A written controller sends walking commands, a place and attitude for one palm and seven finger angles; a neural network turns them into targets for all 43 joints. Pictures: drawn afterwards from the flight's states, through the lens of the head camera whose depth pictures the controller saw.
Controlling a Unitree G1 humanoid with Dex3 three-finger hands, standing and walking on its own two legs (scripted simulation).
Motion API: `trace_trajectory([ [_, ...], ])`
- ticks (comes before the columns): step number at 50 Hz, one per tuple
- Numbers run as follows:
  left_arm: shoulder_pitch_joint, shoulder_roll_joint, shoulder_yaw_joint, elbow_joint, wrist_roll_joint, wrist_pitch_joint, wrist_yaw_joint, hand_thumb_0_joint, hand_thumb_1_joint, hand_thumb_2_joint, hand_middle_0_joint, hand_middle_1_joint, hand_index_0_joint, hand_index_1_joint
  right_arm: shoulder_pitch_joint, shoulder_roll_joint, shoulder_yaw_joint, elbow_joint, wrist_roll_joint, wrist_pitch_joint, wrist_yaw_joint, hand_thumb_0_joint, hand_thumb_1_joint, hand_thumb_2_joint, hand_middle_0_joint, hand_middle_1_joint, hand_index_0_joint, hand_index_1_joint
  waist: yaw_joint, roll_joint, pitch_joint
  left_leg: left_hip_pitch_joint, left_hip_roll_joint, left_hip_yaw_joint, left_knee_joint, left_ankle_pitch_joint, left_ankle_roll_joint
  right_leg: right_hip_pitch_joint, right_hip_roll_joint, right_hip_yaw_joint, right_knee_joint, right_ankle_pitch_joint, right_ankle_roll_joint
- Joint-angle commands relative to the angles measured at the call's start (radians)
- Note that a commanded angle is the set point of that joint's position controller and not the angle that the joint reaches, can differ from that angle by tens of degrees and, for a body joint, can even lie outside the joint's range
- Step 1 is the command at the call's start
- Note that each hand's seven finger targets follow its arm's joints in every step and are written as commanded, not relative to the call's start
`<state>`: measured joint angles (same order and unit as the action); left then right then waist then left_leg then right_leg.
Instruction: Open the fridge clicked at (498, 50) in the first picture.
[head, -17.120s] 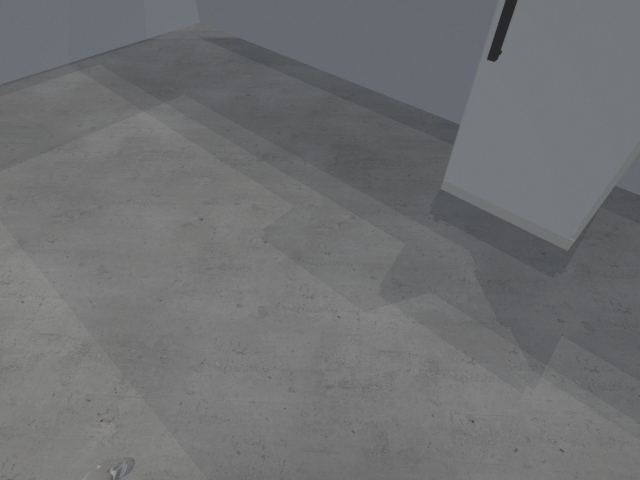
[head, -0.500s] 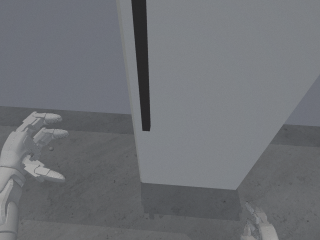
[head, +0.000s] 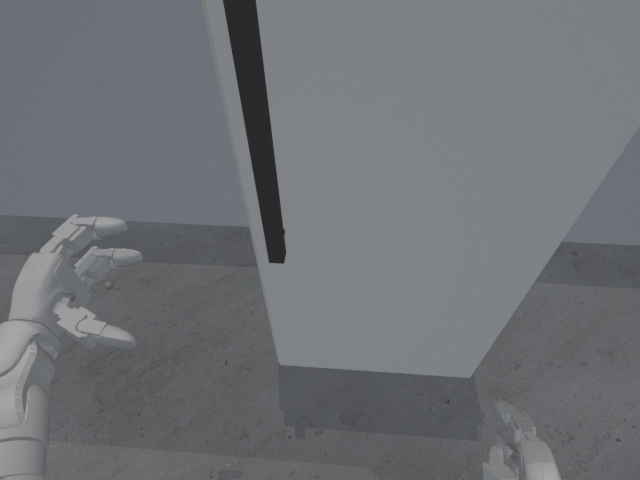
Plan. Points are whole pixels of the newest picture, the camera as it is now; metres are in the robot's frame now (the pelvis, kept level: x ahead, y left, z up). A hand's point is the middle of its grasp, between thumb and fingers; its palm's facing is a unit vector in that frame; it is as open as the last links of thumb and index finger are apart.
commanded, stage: move the hooked fingers beside the handle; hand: left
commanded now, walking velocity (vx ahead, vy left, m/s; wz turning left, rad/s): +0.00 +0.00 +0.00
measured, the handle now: (266, 149) +0.52 +0.13 +0.15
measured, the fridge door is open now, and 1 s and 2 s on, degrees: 0 0 0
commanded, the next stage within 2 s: none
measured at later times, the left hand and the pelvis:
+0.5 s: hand (156, 248) +0.35 +0.24 +0.11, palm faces +0.02 -1.00 -0.01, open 14.0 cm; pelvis +0.01 +0.02 +0.00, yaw -1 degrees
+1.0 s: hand (200, 215) +0.42 +0.21 +0.11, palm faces +0.01 -1.00 +0.00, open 14.0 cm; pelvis +0.01 +0.03 +0.00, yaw -1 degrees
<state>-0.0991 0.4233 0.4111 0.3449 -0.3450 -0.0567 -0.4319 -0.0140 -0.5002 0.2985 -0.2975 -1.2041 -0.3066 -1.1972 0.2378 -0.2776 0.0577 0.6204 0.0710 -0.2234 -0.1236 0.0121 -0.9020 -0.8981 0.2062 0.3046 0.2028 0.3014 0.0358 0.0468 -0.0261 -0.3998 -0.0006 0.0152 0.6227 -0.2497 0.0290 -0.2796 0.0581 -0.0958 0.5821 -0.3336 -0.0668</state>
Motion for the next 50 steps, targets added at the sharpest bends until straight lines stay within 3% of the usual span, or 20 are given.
trace_trajectory([
  [1, -0.339, 0.270, 0.068, -0.201, -0.015, -0.073, 0.004, 0.000, -0.500, 0.300, -0.300, -1.200, -0.300, -1.200, -0.070, -0.119, -0.051, -0.144, 0.005, -0.044, -0.006, 0.000, -0.900, -0.900, 0.200, 0.300, 0.200, 0.300, -0.026, 0.039, -0.223, 0.159, -0.006, -0.044, -0.040, 0.123, 0.020, -0.027, -0.064, 0.149, -0.109, 0.232, 0.072],
  [3, -0.351, 0.276, 0.069, -0.183, -0.010, -0.077, 0.009, 0.000, -0.500, 0.300, -0.300, -1.200, -0.300, -1.200, -0.065, -0.121, -0.051, -0.144, 0.006, -0.039, -0.005, 0.000, -0.900, -0.900, 0.200, 0.300, 0.200, 0.300, -0.025, 0.025, -0.229, 0.159, -0.006, -0.045, -0.042, 0.133, 0.021, -0.030, -0.058, 0.137, -0.099, 0.249, 0.070],
  [4, -0.346, 0.274, 0.067, -0.176, -0.012, -0.079, 0.013, 0.000, -0.500, 0.300, -0.300, -1.200, -0.300, -1.200, -0.057, -0.122, -0.052, -0.146, 0.003, -0.036, -0.003, 0.000, -0.900, -0.900, 0.200, 0.300, 0.200, 0.300, -0.022, -0.019, -0.243, 0.151, -0.004, -0.044, -0.037, 0.147, 0.022, -0.014, -0.056, 0.133, -0.091, 0.269, 0.073],
  [5, -0.358, 0.262, 0.058, -0.165, -0.012, -0.078, 0.014, 0.000, -0.500, 0.300, -0.300, -1.200, -0.300, -1.200, -0.062, -0.121, -0.052, -0.148, 0.006, -0.033, 0.000, 0.000, -0.900, -0.900, 0.200, 0.300, 0.200, 0.300, -0.024, -0.005, -0.238, 0.146, -0.006, -0.042, -0.036, 0.143, 0.022, -0.024, -0.058, 0.139, -0.090, 0.277, 0.075],
  [9, -0.329, 0.299, 0.104, -0.103, -0.007, -0.068, 0.033, 0.000, -0.500, 0.300, -0.300, -1.200, -0.300, -1.200, -0.049, -0.126, -0.056, -0.150, 0.004, -0.016, 0.008, 0.000, -0.900, -0.900, 0.200, 0.300, 0.200, 0.300, -0.007, -0.057, -0.236, 0.115, -0.004, -0.039, -0.034, 0.149, 0.021, -0.005, -0.061, 0.141, -0.080, 0.303, 0.080],
  [13, -0.386, 0.276, 0.077, -0.143, 0.009, -0.074, 0.051, 0.000, -0.500, 0.300, -0.300, -1.200, -0.300, -1.200, -0.042, -0.121, -0.056, -0.159, 0.005, -0.002, 0.017, 0.000, -0.900, -0.900, 0.200, 0.300, 0.200, 0.300, -0.011, 0.030, -0.261, 0.157, -0.005, -0.035, -0.044, 0.173, 0.020, -0.031, -0.047, 0.111, -0.063, 0.311, 0.063],
  [16, -0.378, 0.242, 0.050, -0.191, 0.011, -0.092, 0.064, 0.000, -0.500, 0.300, -0.300, -1.200, -0.300, -1.200, -0.035, -0.121, -0.062, -0.166, 0.003, 0.000, 0.023, 0.000, -0.900, -0.900, 0.200, 0.300, 0.200, 0.300, -0.013, 0.034, -0.291, 0.191, -0.003, -0.036, -0.039, 0.211, 0.023, -0.038, -0.038, 0.101, -0.052, 0.339, 0.058],
  [20, -0.470, 0.172, -0.027, -0.180, 0.021, -0.093, 0.084, 0.000, -0.500, 0.300, -0.300, -1.200, -0.300, -1.200, -0.025, -0.124, -0.064, -0.149, 0.004, 0.004, 0.020, 0.000, -0.900, -0.900, 0.200, 0.300, 0.200, 0.300, -0.046, 0.011, -0.259, 0.207, 0.003, -0.045, -0.041, 0.182, 0.024, -0.099, -0.030, 0.086, -0.058, 0.285, 0.055],
  [21, -0.446, 0.200, 0.006, -0.149, 0.025, -0.088, 0.095, 0.000, -0.500, 0.300, -0.300, -1.200, -0.300, -1.200, -0.016, -0.126, -0.066, -0.142, 0.002, 0.007, 0.019, 0.000, -0.900, -0.900, 0.200, 0.300, 0.200, 0.300, -0.038, -0.010, -0.251, 0.200, 0.004, -0.052, -0.048, 0.169, 0.021, -0.097, -0.029, 0.083, -0.061, 0.267, 0.053],
  [24, -0.496, 0.163, -0.043, -0.159, 0.041, -0.087, 0.117, 0.000, -0.500, 0.300, -0.300, -1.200, -0.300, -1.200, -0.018, -0.128, -0.065, -0.139, 0.003, 0.015, 0.019, 0.000, -0.900, -0.900, 0.200, 0.300, 0.200, 0.300, -0.046, -0.017, -0.262, 0.213, 0.006, -0.058, -0.053, 0.169, 0.022, -0.105, -0.029, 0.077, -0.058, 0.247, 0.048],
  [27, -0.513, 0.168, -0.037, -0.152, 0.060, -0.082, 0.145, 0.000, -0.500, 0.300, -0.300, -1.200, -0.300, -1.200, -0.016, -0.124, -0.063, -0.133, -0.002, 0.024, 0.023, 0.000, -0.900, -0.900, 0.200, 0.300, 0.200, 0.300, -0.040, 0.030, -0.282, 0.234, 0.007, -0.065, -0.059, 0.177, 0.014, -0.111, -0.031, 0.072, -0.054, 0.239, 0.043],
  [29, -0.526, 0.176, -0.029, -0.116, 0.066, -0.085, 0.163, 0.000, -0.500, 0.300, -0.300, -1.200, -0.300, -1.200, -0.006, -0.125, -0.063, -0.127, -0.005, 0.034, 0.024, 0.000, -0.900, -0.900, 0.200, 0.300, 0.200, 0.300, -0.044, -0.034, -0.271, 0.213, 0.012, -0.065, -0.056, 0.172, 0.017, -0.102, -0.028, 0.071, -0.059, 0.235, 0.045],
  [31, -0.570, 0.182, -0.023, -0.092, 0.071, -0.089, 0.173, 0.000, -0.500, 0.300, -0.300, -1.200, -0.300, -1.200, -0.008, -0.123, -0.062, -0.123, -0.005, 0.041, 0.024, 0.000, -0.900, -0.900, 0.200, 0.300, 0.200, 0.300, -0.044, -0.006, -0.267, 0.210, 0.010, -0.065, -0.061, 0.162, 0.013, -0.107, -0.029, 0.072, -0.057, 0.230, 0.043],
  [38, -0.751, 0.113, -0.118, 0.002, 0.103, -0.113, 0.197, 0.000, -0.500, 0.300, -0.300, -1.200, -0.300, -1.200, 0.013, -0.130, -0.064, -0.100, -0.006, 0.057, 0.028, 0.000, -0.900, -0.900, 0.200, 0.300, 0.200, 0.300, -0.081, 0.048, -0.265, 0.261, 0.022, -0.102, -0.065, 0.117, 0.001, -0.196, -0.027, 0.061, -0.056, 0.146, 0.035],
  [39, -0.749, 0.097, -0.134, 0.009, 0.105, -0.119, 0.201, 0.000, -0.500, 0.300, -0.300, -1.200, -0.300, -1.200, 0.022, -0.133, -0.064, -0.100, -0.011, 0.059, 0.030, 0.000, -0.900, -0.900, 0.200, 0.300, 0.200, 0.300, -0.080, 0.015, -0.291, 0.260, 0.019, -0.099, -0.056, 0.136, 0.005, -0.178, -0.026, 0.061, -0.052, 0.163, 0.035],
  [42, -0.769, 0.121, -0.109, 0.051, 0.110, -0.131, 0.213, 0.000, -0.500, 0.300, -0.300, -1.200, -0.300, -1.200, 0.037, -0.136, -0.069, -0.091, -0.011, 0.068, 0.037, 0.000, -0.900, -0.900, 0.200, 0.300, 0.200, 0.300, -0.074, 0.004, -0.325, 0.270, 0.022, -0.103, -0.051, 0.166, 0.000, -0.174, -0.026, 0.060, -0.042, 0.186, 0.035],
  [43, -0.774, 0.096, -0.133, 0.060, 0.112, -0.134, 0.214, 0.000, -0.500, 0.300, -0.300, -1.200, -0.300, -1.200, 0.037, -0.135, -0.068, -0.094, -0.012, 0.071, 0.041, 0.000, -0.900, -0.900, 0.200, 0.300, 0.200, 0.300, -0.075, 0.014, -0.323, 0.272, 0.022, -0.102, -0.051, 0.170, -0.002, -0.182, -0.026, 0.059, -0.038, 0.186, 0.035],
  [45, -0.798, 0.104, -0.123, 0.097, 0.115, -0.142, 0.228, 0.000, -0.500, 0.300, -0.300, -1.200, -0.300, -1.200, 0.046, -0.137, -0.070, -0.087, -0.012, 0.078, 0.046, 0.000, -0.900, -0.900, 0.200, 0.300, 0.200, 0.300, -0.077, -0.025, -0.318, 0.241, 0.021, -0.095, -0.046, 0.167, 0.002, -0.171, -0.025, 0.060, -0.037, 0.193, 0.038],
  [49, -0.834, 0.183, -0.057, 0.168, 0.134, -0.157, 0.255, 0.000, -0.500, 0.300, -0.300, -1.200, -0.300, -1.200, 0.067, -0.142, -0.071, -0.079, -0.017, 0.101, 0.048, 0.000, -0.900, -0.900, 0.200, 0.300, 0.200, 0.300, -0.072, -0.042, -0.300, 0.183, 0.015, -0.078, -0.037, 0.147, 0.010, -0.148, -0.026, 0.072, -0.035, 0.195, 0.039],
  [50, -0.869, 0.176, -0.067, 0.167, 0.138, -0.165, 0.258, 0.000, -0.500, 0.300, -0.300, -1.200, -0.300, -1.200, 0.065, -0.139, -0.068, -0.083, -0.017, 0.104, 0.051, 0.000, -0.900, -0.900, 0.200, 0.300, 0.200, 0.300, -0.075, -0.015, -0.301, 0.175, 0.012, -0.074, -0.040, 0.139, 0.010, -0.152, -0.028, 0.075, -0.033, 0.196, 0.041],
])
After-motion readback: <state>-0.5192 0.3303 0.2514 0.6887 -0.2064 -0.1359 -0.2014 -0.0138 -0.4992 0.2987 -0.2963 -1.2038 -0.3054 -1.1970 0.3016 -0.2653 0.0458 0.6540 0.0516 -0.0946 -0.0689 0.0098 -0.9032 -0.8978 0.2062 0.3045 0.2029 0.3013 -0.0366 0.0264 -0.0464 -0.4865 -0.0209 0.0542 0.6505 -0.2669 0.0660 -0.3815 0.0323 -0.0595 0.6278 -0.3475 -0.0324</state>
